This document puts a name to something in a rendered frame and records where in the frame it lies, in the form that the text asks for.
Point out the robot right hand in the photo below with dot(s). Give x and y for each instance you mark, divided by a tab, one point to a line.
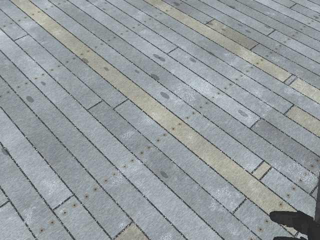
300	221

